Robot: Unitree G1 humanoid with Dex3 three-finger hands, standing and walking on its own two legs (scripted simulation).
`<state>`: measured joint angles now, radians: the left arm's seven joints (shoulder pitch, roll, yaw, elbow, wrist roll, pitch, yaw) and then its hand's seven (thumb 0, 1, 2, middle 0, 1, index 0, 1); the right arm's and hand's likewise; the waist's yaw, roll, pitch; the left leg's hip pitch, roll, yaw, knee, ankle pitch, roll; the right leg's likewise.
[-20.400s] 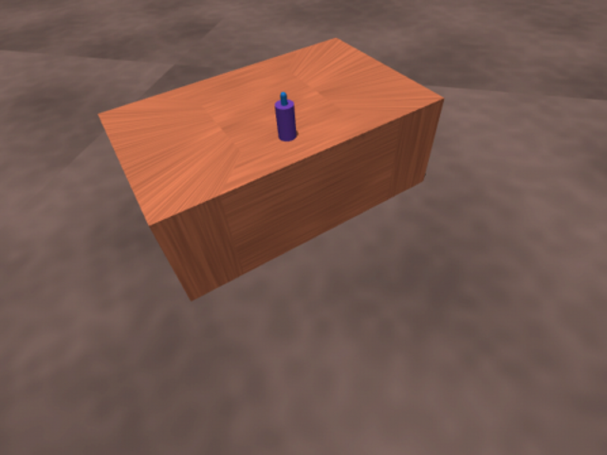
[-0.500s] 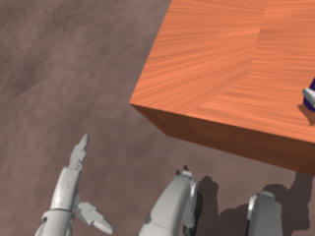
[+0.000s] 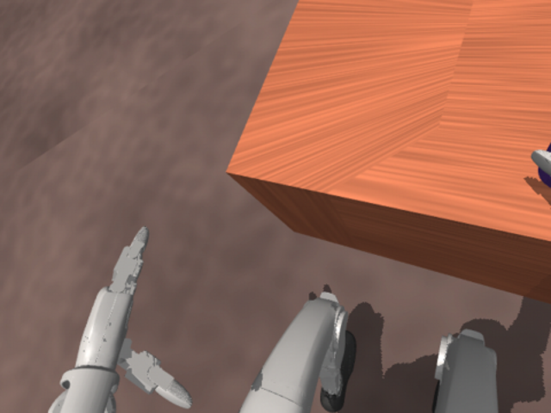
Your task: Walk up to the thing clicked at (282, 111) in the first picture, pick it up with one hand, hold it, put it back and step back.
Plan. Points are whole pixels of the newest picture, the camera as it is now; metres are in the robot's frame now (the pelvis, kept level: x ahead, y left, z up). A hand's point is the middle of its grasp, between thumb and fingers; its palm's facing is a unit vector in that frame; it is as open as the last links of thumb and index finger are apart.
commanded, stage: open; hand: right
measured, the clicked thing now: out of the picture +0.51 -0.22 -0.05
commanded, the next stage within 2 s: withdraw in 0.34 s
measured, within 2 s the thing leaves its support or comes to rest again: rests again in 0.80 s
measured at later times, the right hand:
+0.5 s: hand out of the picture +0.53 -0.23 -0.03, palm faces +0.24 +0.97 +0.00, open 13.2 cm
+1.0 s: hand out of the picture +0.53 -0.33 +0.07, palm faces +0.30 +0.95 -0.12, open 16.4 cm
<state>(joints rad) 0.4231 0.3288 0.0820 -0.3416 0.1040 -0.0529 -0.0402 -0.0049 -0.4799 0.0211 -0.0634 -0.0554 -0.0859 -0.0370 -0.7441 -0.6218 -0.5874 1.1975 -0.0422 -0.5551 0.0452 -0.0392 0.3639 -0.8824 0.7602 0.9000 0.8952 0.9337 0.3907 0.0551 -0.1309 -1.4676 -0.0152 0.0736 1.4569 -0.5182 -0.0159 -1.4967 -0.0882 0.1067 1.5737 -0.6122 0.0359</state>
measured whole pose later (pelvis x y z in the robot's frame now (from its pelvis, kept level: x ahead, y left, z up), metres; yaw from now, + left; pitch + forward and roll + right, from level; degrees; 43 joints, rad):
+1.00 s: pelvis +0.00 -0.01 +0.04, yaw +0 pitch +28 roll +7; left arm 0.38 0.30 0.03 -0.21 0.05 0.03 -0.01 -0.01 -0.54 0.05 -0.07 -0.06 -0.08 -0.06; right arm -0.92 -0.86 -0.57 1.30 -0.08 -0.32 0.14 -0.01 0.37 -0.09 0.14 0.10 0.13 0.09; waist 0.32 0.01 -0.13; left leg -1.31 -0.02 0.06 1.30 -0.47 -0.03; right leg -1.35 -0.09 0.09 1.43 -0.57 0.02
